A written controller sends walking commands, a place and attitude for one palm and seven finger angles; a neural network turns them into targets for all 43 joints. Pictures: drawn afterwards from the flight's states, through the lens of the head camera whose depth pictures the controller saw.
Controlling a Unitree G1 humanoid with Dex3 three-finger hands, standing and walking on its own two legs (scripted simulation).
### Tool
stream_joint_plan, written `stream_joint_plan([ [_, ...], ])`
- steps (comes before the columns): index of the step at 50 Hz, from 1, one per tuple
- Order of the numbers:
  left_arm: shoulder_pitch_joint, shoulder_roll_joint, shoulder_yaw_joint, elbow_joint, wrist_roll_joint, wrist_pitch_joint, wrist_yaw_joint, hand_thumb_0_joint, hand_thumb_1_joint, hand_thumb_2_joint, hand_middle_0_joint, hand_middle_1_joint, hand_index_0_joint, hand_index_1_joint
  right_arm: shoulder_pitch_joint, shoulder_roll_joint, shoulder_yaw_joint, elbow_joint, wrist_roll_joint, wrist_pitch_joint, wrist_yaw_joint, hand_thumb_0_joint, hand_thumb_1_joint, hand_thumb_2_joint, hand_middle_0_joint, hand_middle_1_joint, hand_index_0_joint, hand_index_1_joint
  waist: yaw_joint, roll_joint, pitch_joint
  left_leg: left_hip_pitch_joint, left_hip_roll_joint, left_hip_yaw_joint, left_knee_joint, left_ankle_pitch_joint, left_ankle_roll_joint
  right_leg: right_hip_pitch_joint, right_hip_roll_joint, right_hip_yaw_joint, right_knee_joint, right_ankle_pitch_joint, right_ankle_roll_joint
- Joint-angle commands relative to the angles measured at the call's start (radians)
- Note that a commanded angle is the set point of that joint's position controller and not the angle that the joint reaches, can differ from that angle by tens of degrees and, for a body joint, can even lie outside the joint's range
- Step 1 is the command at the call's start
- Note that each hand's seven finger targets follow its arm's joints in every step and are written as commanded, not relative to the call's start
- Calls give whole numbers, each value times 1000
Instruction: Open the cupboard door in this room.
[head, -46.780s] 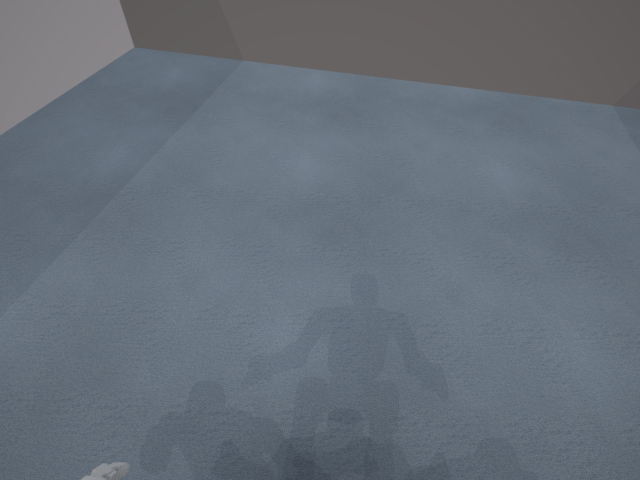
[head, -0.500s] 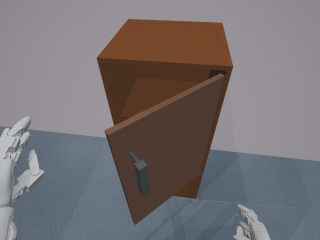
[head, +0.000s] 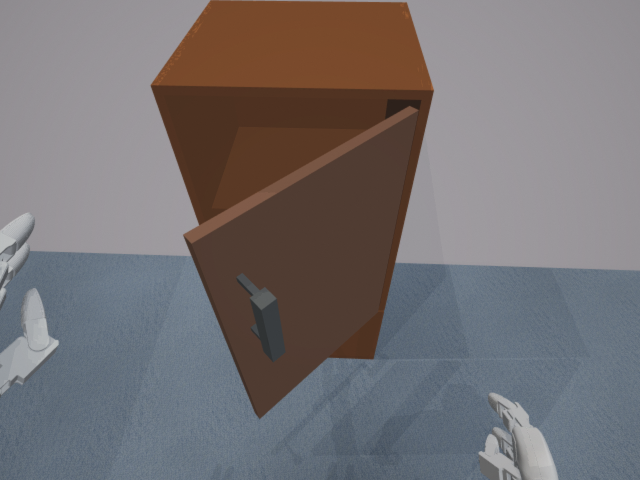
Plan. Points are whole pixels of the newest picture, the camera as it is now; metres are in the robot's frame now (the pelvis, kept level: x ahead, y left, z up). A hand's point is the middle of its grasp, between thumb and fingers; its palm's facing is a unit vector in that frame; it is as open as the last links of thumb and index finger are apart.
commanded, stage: step back with the hand held close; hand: left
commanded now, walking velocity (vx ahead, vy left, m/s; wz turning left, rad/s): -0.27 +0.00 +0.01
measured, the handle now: (260, 317) +0.33 +0.11 +0.00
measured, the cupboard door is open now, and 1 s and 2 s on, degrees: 46 46 46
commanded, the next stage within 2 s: stop stepping back and stand still in 1.14 s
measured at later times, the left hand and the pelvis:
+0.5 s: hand out of the picture +0.14 +0.27 +0.17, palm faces +0.49 -0.73 -0.48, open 7.4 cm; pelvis -0.06 +0.00 -0.02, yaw +2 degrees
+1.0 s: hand out of the picture +0.10 +0.29 +0.18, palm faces +0.50 -0.75 -0.43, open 7.4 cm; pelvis -0.10 +0.01 +0.01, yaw +0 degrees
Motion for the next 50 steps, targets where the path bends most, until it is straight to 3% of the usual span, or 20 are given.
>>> stream_joint_plan([
  [1, -36, 189, 184, -198, -9, -64, 38, 0, 900, 900, -200, -300, -200, -300, -113, -106, -50, -175, 5, -37, -14, 0, -900, -900, 200, 300, 200, 300, 21, -7, -157, -160, 107, -136, -77, 327, -34, 217, -82, 131, 45, 281, -31],
  [4, -53, 170, 165, -174, 0, -65, 42, 0, 900, 900, -200, -300, -200, -300, -102, -113, -50, -177, 5, -38, -18, 0, -900, -900, 200, 300, 200, 300, 20, 16, -105, -249, 131, -164, -122, 195, -12, 214, -59, 128, 77, 177, -12],
  [10, -139, 153, 148, -173, 43, -81, 51, 0, 900, 900, -200, -300, -200, -300, -78, -124, -51, -197, 0, -48, -24, 0, -900, -900, 200, 300, 200, 300, 13, 10, -13, -527, 149, -195, -175, -307, 66, 285, -51, 171, 121, -46, 3],
  [17, -181, 177, 166, -236, 53, -108, 61, 0, 900, 900, -200, -300, -200, -300, -52, -117, -49, -206, -2, -64, -17, 0, -900, -900, 200, 300, 200, 300, 5, -19, -29, -496, 118, -191, -70, -359, 68, 185, -82, 237, 53, -206, -17],
  [22, -143, 173, 192, -256, 55, -132, 67, 0, 900, 900, -200, -300, -200, -300, -49, -116, -48, -208, -6, -78, -15, 0, -900, -900, 200, 300, 200, 300, 10, 101, -42, -616, 169, -246, -186, -401, 84, 303, -17, 168, 215, -89, 6],
  [24, -135, 173, 202, -240, 58, -139, 66, 0, 900, 900, -200, -300, -200, -300, -44, -115, -53, -205, -2, -84, -13, 0, -900, -900, 200, 300, 200, 300, 13, 84, -54, -668, 188, -249, -186, -358, 92, 370, 1, 157, 288, 48, 12],
  [27, -125, 179, 206, -196, 48, -137, 58, 0, 900, 900, -200, -300, -200, -300, -51, -112, -58, -198, 2, -82, -9, 0, -900, -900, 200, 300, 200, 300, 2, -12, -22, -627, 135, -205, -88, -275, 69, 306, -38, 249, 208, 156, -11],
  [31, -147, 181, 186, -198, 30, -132, 49, 0, 900, 900, -200, -300, -200, -300, -44, -103, -63, -173, 5, -69, 7, 0, -900, -900, 200, 300, 200, 300, -6, -144, -39, -394, 65, -135, 137, -217, 25, 53, -176, 401, -49, -56, -79],
  [33, -115, 191, 187, -202, 16, -128, 57, 0, 900, 900, -200, -300, -200, -300, -42, -91, -58, -157, 7, -59, 14, 0, -900, -900, 200, 300, 200, 300, -4, -189, -82, -244, 52, -102, 224, -169, 7, -62, -218, 378, -122, -169, -94],
  [35, -72, 203, 202, -239, 8, -134, 62, 0, 900, 900, -200, -300, -200, -300, -45, -91, -60, -153, 7, -55, 15, 0, -900, -900, 200, 300, 200, 300, -3, -143, -128, -185, 61, -110, 162, -161, 12, -82, -203, 316, -85, -170, -82],
  [36, -44, 211, 215, -255, 9, -137, 64, 0, 900, 900, -200, -300, -200, -300, -61, -97, -61, -160, 5, -53, 10, 0, -900, -900, 200, 300, 200, 300, -2, -43, -127, -210, 88, -152, 50, -166, 28, -69, -149, 267, -8, -160, -57],
  [37, -19, 209, 227, -295, 13, -145, 64, 0, 900, 900, -200, -300, -200, -300, -63, -114, -66, -174, 2, -56, 5, 0, -900, -900, 200, 300, 200, 300, 1, 89, -140, -318, 168, -257, -101, -223, 66, 21, -58, 196, 161, -144, -13],
  [38, -12, 191, 236, -336, 28, -154, 69, 0, 900, 900, -200, -300, -200, -300, -86, -124, -68, -191, -8, -67, -2, 0, -900, -900, 200, 300, 200, 300, 5, 266, -139, -536, 313, -404, -265, -264, 117, 207, 56, 95, 436, -76, 29],
  [39, -34, 192, 244, -358, 46, -160, 85, 0, 900, 900, -200, -300, -200, -300, -73, -104, -73, -175, -41, -86, -13, 0, -900, -900, 200, 300, 200, 300, -7, 275, -131, -585, 391, -470, -335, -171, 143, 209, 107, 99, 621, -218, 33],
  [40, -65, 196, 239, -376, 51, -163, 98, 0, 900, 900, -200, -300, -200, -300, -50, -101, -80, -147, -63, -102, -20, 0, -900, -900, 200, 300, 200, 300, -20, 217, -119, -559, 421, -451, -330, -98, 157, 145, 119, 134, 750, -302, 27],
  [41, -67, 214, 247, -385, 42, -155, 110, 0, 900, 900, -200, -300, -200, -300, -51, -95, -84, -139, -60, -110, -25, 0, -900, -900, 200, 300, 200, 300, -14, 138, -136, -474, 408, -428, -258, 38, 153, 75, 115, 155, 755, -340, 23],
  [43, -14, 166, 215, -317, 13, -137, 97, 0, 900, 900, -200, -300, -200, -300, -39, -78, -83, -106, -34, -131, -15, 0, -900, -900, 200, 300, 200, 300, 9, 130, -136, -132, 323, -278, -165, 339, 111, -118, 75, 113, 588, -387, 26],
  [45, -36, 135, 152, -302, 5, -122, 80, 0, 900, 900, -200, -300, -200, -300, -26, -70, -74, -70, -14, -154, 1, 0, -900, -900, 200, 300, 200, 300, 7, 157, -172, 105, 298, -250, -146, 529, 76, -189, 60, 71, 409, -376, 33],
  [47, -95, 102, 91, -263, 2, -109, 69, 0, 900, 900, -200, -300, -200, -300, -20, -70, -60, -32, -19, -169, 4, 0, -900, -900, 200, 300, 200, 300, -8, 194, -176, 218, 302, -239, -138, 741, 63, -178, 60, 63, 273, -360, 37],
  [50, -164, 126, 79, -251, -6, -91, 53, 0, 900, 900, -200, -300, -200, -300, -53, -91, -61, -27, -24, -167, 11, 0, -900, -900, 200, 300, 200, 300, 4, 185, -245, 255, 301, -223, -167, 739, 50, -75, 71, 54, 174, -325, 33],
])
